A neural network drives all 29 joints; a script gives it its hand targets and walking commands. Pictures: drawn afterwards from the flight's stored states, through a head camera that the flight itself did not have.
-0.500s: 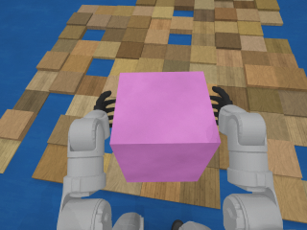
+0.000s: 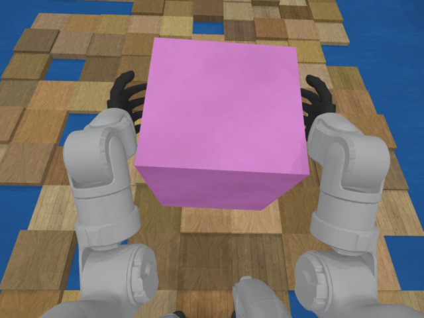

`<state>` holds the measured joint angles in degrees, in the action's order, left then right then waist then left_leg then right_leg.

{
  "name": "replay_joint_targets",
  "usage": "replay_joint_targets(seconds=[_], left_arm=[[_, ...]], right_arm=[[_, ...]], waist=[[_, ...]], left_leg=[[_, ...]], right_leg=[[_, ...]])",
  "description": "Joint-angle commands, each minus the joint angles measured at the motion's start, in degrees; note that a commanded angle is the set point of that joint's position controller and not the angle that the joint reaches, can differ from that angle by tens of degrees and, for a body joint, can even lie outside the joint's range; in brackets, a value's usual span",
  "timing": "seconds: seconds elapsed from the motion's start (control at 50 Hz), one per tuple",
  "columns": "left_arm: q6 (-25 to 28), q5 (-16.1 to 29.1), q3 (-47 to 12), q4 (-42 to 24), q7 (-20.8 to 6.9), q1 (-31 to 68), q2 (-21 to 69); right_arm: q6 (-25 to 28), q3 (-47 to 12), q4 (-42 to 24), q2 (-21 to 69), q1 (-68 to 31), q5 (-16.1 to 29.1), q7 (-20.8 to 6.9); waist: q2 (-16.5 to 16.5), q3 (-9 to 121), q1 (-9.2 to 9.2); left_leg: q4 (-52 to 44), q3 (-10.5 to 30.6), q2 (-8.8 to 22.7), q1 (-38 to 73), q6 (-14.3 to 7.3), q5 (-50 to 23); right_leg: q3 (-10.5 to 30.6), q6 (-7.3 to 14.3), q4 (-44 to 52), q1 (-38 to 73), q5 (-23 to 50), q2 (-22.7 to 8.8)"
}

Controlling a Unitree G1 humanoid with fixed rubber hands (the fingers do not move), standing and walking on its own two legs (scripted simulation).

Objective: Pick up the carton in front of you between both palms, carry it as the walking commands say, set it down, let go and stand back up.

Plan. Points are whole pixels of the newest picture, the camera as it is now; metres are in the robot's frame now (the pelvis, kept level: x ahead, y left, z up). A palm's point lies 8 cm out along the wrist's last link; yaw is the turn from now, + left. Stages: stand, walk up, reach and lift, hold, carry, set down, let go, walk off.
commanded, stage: carry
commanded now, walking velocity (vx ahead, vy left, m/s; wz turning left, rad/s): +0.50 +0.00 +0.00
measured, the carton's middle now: (217, 139) +0.40 -0.02 +0.07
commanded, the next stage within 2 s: none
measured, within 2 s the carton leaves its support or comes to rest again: neither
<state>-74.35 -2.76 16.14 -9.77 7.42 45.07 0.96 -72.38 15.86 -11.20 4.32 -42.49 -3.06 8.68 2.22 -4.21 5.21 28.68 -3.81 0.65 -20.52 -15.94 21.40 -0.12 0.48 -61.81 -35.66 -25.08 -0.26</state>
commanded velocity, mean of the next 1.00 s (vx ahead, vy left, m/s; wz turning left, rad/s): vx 0.50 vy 0.00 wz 0.00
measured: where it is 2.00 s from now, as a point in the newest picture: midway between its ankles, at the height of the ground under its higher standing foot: (218, 97)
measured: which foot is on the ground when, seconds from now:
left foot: down 0.00-0.14, up 0.16-0.60, down 0.62-1.00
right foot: up 0.00-0.10, down 0.12-0.64, up 0.66-1.00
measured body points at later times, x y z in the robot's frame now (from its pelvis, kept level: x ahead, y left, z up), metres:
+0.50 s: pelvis +0.33 -0.10 +0.00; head +0.39 -0.12 +0.45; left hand +0.72 +0.07 +0.16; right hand +0.73 -0.24 +0.15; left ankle +0.44 +0.02 -0.65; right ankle +0.22 -0.13 -0.74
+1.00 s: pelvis +0.67 -0.15 +0.01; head +0.70 -0.15 +0.46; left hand +1.06 -0.02 +0.12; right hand +1.04 -0.33 +0.13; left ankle +0.57 -0.05 -0.71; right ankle +0.78 -0.25 -0.72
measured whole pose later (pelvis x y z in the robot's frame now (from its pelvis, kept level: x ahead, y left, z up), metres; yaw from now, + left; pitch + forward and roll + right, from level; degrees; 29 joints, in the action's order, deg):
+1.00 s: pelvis +0.67 -0.15 +0.01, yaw -1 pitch +5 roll +1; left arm -70.5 -7.0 17.2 4.0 6.0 38.9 2.4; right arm -68.6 13.3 9.3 2.1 -41.7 -3.4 7.7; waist 0.6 2.4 4.9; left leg 33.8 -6.3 0.2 -11.7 -1.7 25.8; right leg -4.5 0.2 -24.2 -27.3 -0.3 -1.1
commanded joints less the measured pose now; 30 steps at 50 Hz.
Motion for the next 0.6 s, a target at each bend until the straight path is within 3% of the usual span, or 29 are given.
replay_joint_targets(seconds=[0.0,0.04,0.06,0.08,0.1,0.12,0.14,0.16,0.2,0.24,0.32,0.4,0.46,0.5,0.54,0.56,0.58], left_arm=[[0.0,14.8,-37.9,2.3,-9.6,32.3,49.3],[-0.2,14.3,-37.8,5.3,-9.9,32.4,49.4],[-0.3,14.4,-37.6,7.2,-10.3,32.4,49.8],[-0.5,14.7,-37.3,9.3,-10.8,32.5,50.4],[-0.6,15.2,-36.4,12.1,-11.5,31.8,50.8],[-0.7,16.2,-35.5,14.8,-12.3,31.2,51.2],[-0.3,16.1,-34.6,17.2,-12.5,32.9,49.9],[-0.2,17.9,-35.1,15.8,-13.0,35.8,52.7],[0.5,22.3,-36.5,10.3,-14.2,42.1,58.3],[0.8,25.2,-37.2,6.5,-14.7,46.1,61.1],[0.5,26.7,-37.3,3.3,-14.8,44.1,60.5],[-0.2,26.6,-38.0,1.3,-14.6,43.2,57.0],[-0.9,26.3,-38.4,2.7,-14.7,42.5,55.3],[-1.2,26.1,-38.2,4.6,-14.9,42.1,55.0],[-1.2,25.7,-37.6,6.5,-15.1,41.0,55.3],[-1.0,25.4,-37.1,7.3,-15.2,40.1,55.7],[-0.8,24.9,-37.0,8.2,-15.3,40.1,56.2]], right_arm=[[-1.9,-43.3,-2.1,51.7,-41.9,26.6,-14.9],[-2.2,-42.9,3.0,51.6,-41.1,26.2,-15.9],[-2.1,-42.3,5.6,51.6,-40.9,26.1,-16.3],[-2.0,-41.9,8.2,52.1,-40.5,25.6,-16.5],[-2.0,-41.4,10.7,52.3,-40.5,25.1,-16.6],[-2.0,-40.3,13.6,51.8,-40.3,24.5,-16.6],[-2.3,-39.1,15.4,54.0,-41.3,24.8,-16.6],[-2.1,-38.7,15.2,54.6,-43.3,24.4,-16.2],[-1.5,-38.4,12.2,57.4,-46.7,24.9,-15.2],[-1.1,-38.0,9.5,58.6,-47.2,24.4,-13.6],[-0.8,-38.1,7.5,57.0,-42.6,21.7,-10.8],[-1.1,-38.8,5.5,53.6,-41.4,20.3,-9.7],[-1.9,-38.8,7.1,51.9,-40.7,19.5,-9.9],[-2.3,-38.6,8.9,51.5,-40.5,19.0,-10.2],[-2.6,-38.5,10.7,51.7,-40.3,18.9,-10.7],[-2.6,-38.5,11.5,52.1,-40.7,19.3,-11.0],[-2.3,-38.5,12.0,53.1,-40.7,19.9,-11.5]], waist=[[-13.0,33.4,-0.36],[-15.9,31.3,-1.08],[-14.9,30.4,-2.37],[-12.0,31.3,-4.33],[-7.1,33.6,-6.78],[1.2,32.5,-9.61],[15.3,34.0,-8.71],[11.5,33.4,-7.95],[4.5,30.5,-7.60],[5.5,31.0,-6.96],[4.5,32.8,-7.41],[3.4,31.3,-8.46],[1.8,27.8,-9.25],[1.8,25.5,-9.79],[5.7,26.1,-8.40],[7.7,27.8,-6.42],[8.4,31.6,-2.86]], left_leg=[[-2.0,9.3,9.9,29.7,2.2,-33.2],[-1.3,2.5,6.8,22.3,4.6,-34.8],[1.1,0.2,6.3,18.4,5.9,-33.5],[8.0,-3.0,5.0,13.7,7.5,-32.7],[16.9,-4.4,3.1,5.5,9.2,-26.1],[28.2,-2.4,0.0,-6.1,10.6,-1.6],[40.9,0.7,-5.8,-19.7,12.6,8.6],[46.7,5.6,-1.6,-23.9,11.8,7.6],[47.1,5.4,0.5,-24.6,13.1,0.9],[44.0,4.3,1.7,-24.0,13.4,-2.9],[41.1,1.9,1.1,-28.1,13.2,-3.9],[38.9,-0.9,0.7,-34.4,12.3,-6.2],[29.6,-3.8,-0.7,-34.1,11.7,-8.4],[17.0,-7.0,-2.9,-28.9,11.3,-13.6],[7.1,-12.7,-7.9,-14.0,10.4,-18.2],[4.7,-12.9,-9.2,-4.6,10.3,-20.7],[1.6,-10.5,-7.9,7.5,9.4,-25.4]], right_leg=[[-1.1,-1.4,18.6,-2.2,5.8,-0.7],[-5.6,-2.1,31.0,8.6,17.5,1.7],[-8.5,-2.3,34.9,15.5,24.1,2.9],[-11.3,-1.7,37.6,25.3,27.8,4.1],[-9.3,-0.9,35.1,36.2,24.5,1.5],[5.8,-0.6,33.9,43.6,26.5,-8.9],[32.9,8.3,40.0,49.7,27.2,-19.8],[34.4,10.0,40.0,51.1,22.5,-21.4],[22.6,7.7,38.4,46.6,33.8,-16.5],[16.2,5.8,39.0,45.1,36.5,-14.1],[12.2,6.9,38.7,49.7,43.4,-13.9],[9.2,7.7,38.1,54.2,52.4,-12.9],[6.7,7.4,38.8,53.3,56.3,-10.7],[3.8,6.0,39.1,51.4,61.0,-8.5],[-1.2,3.6,36.0,45.7,78.4,-6.6],[-1.9,2.3,31.4,42.2,83.0,-7.3],[-3.3,0.8,23.0,38.6,81.7,-8.0]])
